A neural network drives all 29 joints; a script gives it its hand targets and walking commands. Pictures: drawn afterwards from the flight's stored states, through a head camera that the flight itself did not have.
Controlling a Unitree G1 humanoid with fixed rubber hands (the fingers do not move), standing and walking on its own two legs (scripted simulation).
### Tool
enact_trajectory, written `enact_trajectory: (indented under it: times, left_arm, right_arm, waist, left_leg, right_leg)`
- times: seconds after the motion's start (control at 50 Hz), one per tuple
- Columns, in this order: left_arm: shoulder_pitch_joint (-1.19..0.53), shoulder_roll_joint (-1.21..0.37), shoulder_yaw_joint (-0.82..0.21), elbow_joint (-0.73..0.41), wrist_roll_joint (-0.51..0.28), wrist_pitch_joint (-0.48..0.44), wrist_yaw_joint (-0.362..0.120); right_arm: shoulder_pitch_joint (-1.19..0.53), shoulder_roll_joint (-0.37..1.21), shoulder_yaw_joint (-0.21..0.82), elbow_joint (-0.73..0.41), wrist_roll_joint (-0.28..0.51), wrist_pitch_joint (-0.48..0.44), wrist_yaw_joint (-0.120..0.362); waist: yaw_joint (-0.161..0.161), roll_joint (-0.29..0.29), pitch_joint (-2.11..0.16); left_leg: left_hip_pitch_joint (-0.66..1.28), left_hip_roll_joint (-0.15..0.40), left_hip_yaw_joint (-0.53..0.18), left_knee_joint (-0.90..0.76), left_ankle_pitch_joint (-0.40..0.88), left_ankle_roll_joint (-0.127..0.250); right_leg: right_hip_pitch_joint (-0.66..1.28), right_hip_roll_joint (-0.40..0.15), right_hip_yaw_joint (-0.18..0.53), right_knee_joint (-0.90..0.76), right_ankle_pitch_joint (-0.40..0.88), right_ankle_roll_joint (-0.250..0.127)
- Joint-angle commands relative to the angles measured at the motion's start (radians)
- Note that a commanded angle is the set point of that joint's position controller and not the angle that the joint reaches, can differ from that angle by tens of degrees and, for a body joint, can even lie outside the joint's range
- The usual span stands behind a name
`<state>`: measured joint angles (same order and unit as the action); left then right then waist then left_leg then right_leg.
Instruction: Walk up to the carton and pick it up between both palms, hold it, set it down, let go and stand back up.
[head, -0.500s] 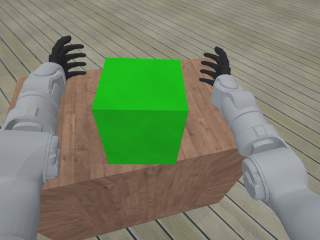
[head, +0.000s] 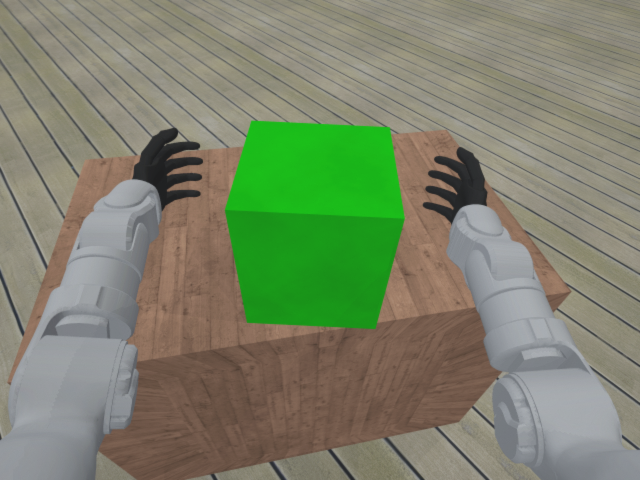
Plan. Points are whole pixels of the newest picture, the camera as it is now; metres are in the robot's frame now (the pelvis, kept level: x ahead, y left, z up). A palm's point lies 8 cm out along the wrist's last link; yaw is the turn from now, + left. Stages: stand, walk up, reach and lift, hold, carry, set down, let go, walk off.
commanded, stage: set down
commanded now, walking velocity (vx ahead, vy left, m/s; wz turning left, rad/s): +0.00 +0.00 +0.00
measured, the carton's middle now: (315, 228) +0.47 -0.03 +0.04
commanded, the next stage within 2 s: none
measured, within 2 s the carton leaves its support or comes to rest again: neither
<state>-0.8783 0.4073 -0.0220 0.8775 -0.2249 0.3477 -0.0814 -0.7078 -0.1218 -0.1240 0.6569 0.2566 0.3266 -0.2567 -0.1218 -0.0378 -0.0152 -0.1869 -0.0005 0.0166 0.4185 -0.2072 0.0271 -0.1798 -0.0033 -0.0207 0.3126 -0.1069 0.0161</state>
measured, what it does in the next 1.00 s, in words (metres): stands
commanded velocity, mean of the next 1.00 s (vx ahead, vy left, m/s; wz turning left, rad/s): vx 0.00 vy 0.00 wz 0.00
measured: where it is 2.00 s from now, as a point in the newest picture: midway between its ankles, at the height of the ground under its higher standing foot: outside the picture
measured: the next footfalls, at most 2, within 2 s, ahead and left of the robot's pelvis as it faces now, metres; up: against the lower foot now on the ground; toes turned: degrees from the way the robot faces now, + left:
none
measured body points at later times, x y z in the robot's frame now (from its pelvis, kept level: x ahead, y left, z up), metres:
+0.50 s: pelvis +0.01 -0.02 +0.00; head +0.02 +0.00 +0.45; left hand +0.40 +0.18 +0.10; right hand +0.33 -0.22 +0.09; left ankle +0.01 +0.10 -0.75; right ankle +0.04 -0.13 -0.75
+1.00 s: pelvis +0.03 -0.01 +0.00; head +0.04 +0.00 +0.45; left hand +0.33 +0.21 +0.05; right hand +0.28 -0.21 +0.05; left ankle +0.01 +0.10 -0.75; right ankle +0.04 -0.13 -0.75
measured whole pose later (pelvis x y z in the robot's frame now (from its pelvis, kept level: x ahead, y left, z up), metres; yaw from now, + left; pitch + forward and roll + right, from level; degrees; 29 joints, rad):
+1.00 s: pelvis +0.03 -0.01 +0.00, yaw -1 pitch -3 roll -1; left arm -0.06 0.35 0.04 0.17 -0.25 0.20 -0.12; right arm 0.12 -0.06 -0.01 -0.04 0.19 0.21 -0.26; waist 0.00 0.00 0.07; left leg -0.10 0.02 0.04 0.40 -0.24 0.01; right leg -0.11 0.02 0.00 0.31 -0.15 0.00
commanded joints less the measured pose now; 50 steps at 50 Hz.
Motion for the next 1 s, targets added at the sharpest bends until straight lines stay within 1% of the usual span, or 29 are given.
enact_trajectory:
  times: [0.0, 0.04, 0.08, 0.14, 0.24, 0.3, 0.46, 0.62, 0.72, 0.8, 0.98]
  left_arm:
    - [-0.402, 0.112, 0.026, -0.275, 0.009, -0.046, 0.011]
    - [-0.365, 0.127, 0.058, -0.282, 0.02, -0.036, 0.002]
    - [-0.35, 0.141, 0.073, -0.338, 0.018, -0.027, 0.005]
    - [-0.271, 0.149, 0.114, -0.412, 0.03, -0.014, 0.0]
    - [-0.164, 0.162, 0.155, -0.522, 0.035, 0.0, -0.015]
    - [-0.103, 0.161, 0.166, -0.569, 0.033, 0.005, -0.026]
    - [0.069, 0.142, 0.172, -0.654, 0.028, -0.008, -0.046]
    - [0.247, 0.118, 0.165, -0.77, 0.016, -0.047, -0.053]
    - [0.357, 0.11, 0.149, -0.844, -0.008, -0.09, -0.046]
    - [0.444, 0.107, 0.138, -0.878, -0.021, -0.133, -0.04]
    - [0.654, 0.095, 0.118, -0.886, -0.024, -0.243, -0.042]
  right_arm:
    - [-0.322, -0.131, -0.038, -0.21, -0.007, -0.073, 0.016]
    - [-0.304, -0.117, -0.023, -0.259, -0.014, -0.076, 0.011]
    - [-0.299, -0.109, -0.029, -0.334, -0.026, -0.079, 0.004]
    - [-0.221, -0.074, 0.0, -0.439, -0.03, -0.084, -0.009]
    - [-0.103, -0.042, 0.045, -0.567, -0.019, -0.076, -0.031]
    - [-0.035, -0.033, 0.062, -0.614, -0.013, -0.067, -0.04]
    - [0.151, -0.012, 0.08, -0.689, -0.019, -0.058, -0.05]
    - [0.336, -0.003, 0.077, -0.784, -0.041, -0.081, -0.043]
    - [0.438, -0.002, 0.074, -0.85, -0.055, -0.104, -0.026]
    - [0.517, 0.001, 0.078, -0.877, -0.06, -0.125, -0.011]
    - [0.712, 0.023, 0.104, -0.88, -0.076, -0.196, 0.002]
  waist:
    - [-0.028, 0.167, -0.371]
    - [-0.012, 0.133, -0.358]
    - [-0.001, 0.111, -0.37]
    - [0.022, 0.074, -0.396]
    - [0.045, 0.058, -0.411]
    - [0.053, 0.065, -0.392]
    - [0.067, 0.082, -0.302]
    - [0.081, 0.104, -0.232]
    - [0.089, 0.112, -0.22]
    - [0.101, 0.12, -0.206]
    - [0.121, 0.111, -0.133]
  left_leg:
    - [0.138, 0.042, -0.021, -0.058, 0.168, -0.08]
    - [0.12, 0.024, -0.005, -0.05, 0.175, -0.067]
    - [0.091, 0.014, 0.007, -0.052, 0.161, -0.057]
    - [0.069, -0.003, 0.028, -0.045, 0.192, -0.044]
    - [0.037, -0.014, 0.045, -0.05, 0.198, -0.03]
    - [0.038, -0.011, 0.046, -0.057, 0.184, -0.029]
    - [0.053, 0.004, 0.041, -0.078, 0.137, -0.033]
    - [0.081, 0.02, 0.034, -0.078, 0.163, -0.048]
    - [0.09, 0.031, 0.022, -0.072, 0.195, -0.057]
    - [0.084, 0.038, 0.011, -0.071, 0.215, -0.061]
    - [0.075, 0.043, -0.007, -0.07, 0.238, -0.058]
  right_leg:
    - [0.136, 0.062, -0.063, 0.029, 0.119, -0.04]
    - [0.169, 0.054, -0.049, 0.027, 0.134, -0.034]
    - [0.193, 0.05, -0.042, 0.036, 0.146, -0.025]
    - [0.26, 0.039, -0.022, 0.048, 0.227, -0.01]
    - [0.324, 0.025, 0.006, 0.059, 0.307, 0.004]
    - [0.321, 0.02, 0.015, 0.055, 0.306, 0.002]
    - [0.282, 0.013, 0.027, 0.03, 0.223, -0.017]
    - [0.248, 0.013, 0.032, 0.012, 0.168, -0.035]
    - [0.228, 0.015, 0.037, 0.007, 0.142, -0.045]
    - [0.22, 0.012, 0.045, 0.004, 0.126, -0.054]
    - [0.217, 0.001, 0.065, -0.009, 0.112, -0.061]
